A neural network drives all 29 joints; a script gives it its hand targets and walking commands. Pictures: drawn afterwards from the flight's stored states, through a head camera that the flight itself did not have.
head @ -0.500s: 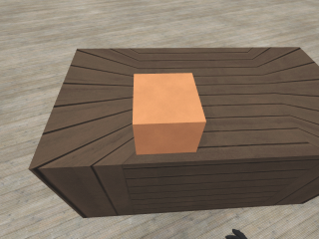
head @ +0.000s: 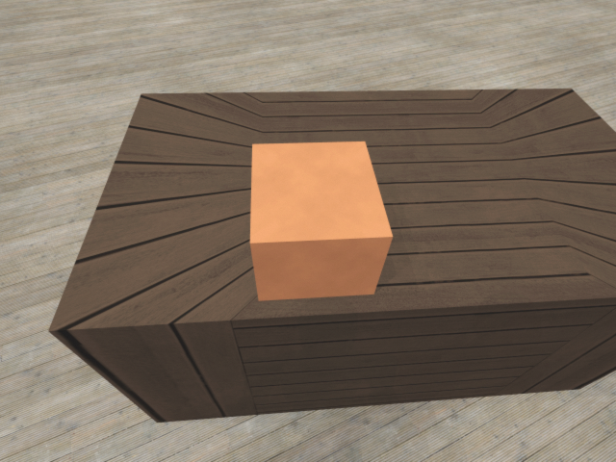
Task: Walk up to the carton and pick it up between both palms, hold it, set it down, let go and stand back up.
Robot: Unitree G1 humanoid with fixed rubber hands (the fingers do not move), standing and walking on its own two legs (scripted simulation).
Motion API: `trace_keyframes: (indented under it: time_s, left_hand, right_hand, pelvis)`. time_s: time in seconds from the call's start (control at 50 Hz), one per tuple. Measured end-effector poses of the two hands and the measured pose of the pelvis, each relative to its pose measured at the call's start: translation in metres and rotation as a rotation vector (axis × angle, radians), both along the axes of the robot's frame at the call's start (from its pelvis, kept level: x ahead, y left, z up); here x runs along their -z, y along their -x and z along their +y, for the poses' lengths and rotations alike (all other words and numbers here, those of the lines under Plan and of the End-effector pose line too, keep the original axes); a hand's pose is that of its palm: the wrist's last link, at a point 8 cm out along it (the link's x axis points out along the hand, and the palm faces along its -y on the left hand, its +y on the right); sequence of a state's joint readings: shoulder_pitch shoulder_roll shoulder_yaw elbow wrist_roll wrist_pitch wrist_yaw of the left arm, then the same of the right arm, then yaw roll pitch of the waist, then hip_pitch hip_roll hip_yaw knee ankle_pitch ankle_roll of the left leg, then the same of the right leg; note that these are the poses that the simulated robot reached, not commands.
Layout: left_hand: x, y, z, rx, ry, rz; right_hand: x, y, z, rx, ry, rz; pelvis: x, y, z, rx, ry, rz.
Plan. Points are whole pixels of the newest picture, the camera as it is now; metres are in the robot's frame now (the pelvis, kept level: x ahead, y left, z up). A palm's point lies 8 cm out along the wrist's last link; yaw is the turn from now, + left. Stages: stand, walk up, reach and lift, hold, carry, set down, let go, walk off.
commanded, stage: walk up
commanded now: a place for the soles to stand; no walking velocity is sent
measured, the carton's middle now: (313, 219) +0.51 -0.02 -0.04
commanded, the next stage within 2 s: stand in 0.18 s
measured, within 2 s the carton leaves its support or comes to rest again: neither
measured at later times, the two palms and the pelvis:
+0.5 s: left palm out of the picture +0.11 +0.26 -0.14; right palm out of the picture +0.10 -0.26 -0.14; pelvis -0.02 +0.00 -0.02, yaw -1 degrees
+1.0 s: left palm (135, 437) +0.17 +0.23 -0.09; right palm (483, 449) +0.14 -0.24 -0.09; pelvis -0.01 -0.02 +0.00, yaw -1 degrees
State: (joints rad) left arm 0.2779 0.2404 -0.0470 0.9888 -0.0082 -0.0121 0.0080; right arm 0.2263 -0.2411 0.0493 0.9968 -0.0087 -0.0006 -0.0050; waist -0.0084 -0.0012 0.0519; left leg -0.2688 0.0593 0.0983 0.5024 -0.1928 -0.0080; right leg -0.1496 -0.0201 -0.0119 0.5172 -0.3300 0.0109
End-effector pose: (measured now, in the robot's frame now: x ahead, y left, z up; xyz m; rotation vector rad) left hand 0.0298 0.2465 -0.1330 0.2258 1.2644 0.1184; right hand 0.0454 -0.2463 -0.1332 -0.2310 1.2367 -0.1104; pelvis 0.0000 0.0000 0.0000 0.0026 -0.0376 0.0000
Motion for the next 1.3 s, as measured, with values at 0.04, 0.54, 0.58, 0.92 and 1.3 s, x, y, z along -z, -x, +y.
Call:
trace_keyframes:
  time_s: [0.04,0.54,0.58,0.92,1.3]
  left_hand:
    - [0.000,0.001,0.001,0.001,-0.004,0.006]
    - [-0.003,-0.115,0.002,0.044,-0.036,-0.048]
    - [-0.017,-0.144,-0.009,0.076,-0.028,-0.117]
    - [-0.036,-0.134,-0.022,0.044,0.005,-0.228]
    - [-0.060,-0.148,-0.029,0.033,0.068,-0.460]
  right_hand:
    - [0.000,-0.001,-0.001,0.002,0.003,-0.003]
    - [0.007,-0.077,-0.010,0.018,-0.027,-0.199]
    - [-0.001,-0.096,-0.007,0.026,-0.043,-0.259]
    - [-0.039,-0.094,-0.007,0.007,-0.042,-0.388]
    - [-0.066,-0.111,0.017,0.021,-0.067,-0.568]
  pelvis:
    - [0.000,0.000,0.000,0.003,0.000,-0.001]
    - [0.029,0.026,0.000,0.013,-0.011,0.013]
    - [0.030,0.028,0.000,0.014,-0.006,-0.013]
    - [0.006,0.009,-0.016,0.028,-0.012,-0.003]
    - [-0.008,-0.008,-0.009,0.036,-0.010,-0.025]
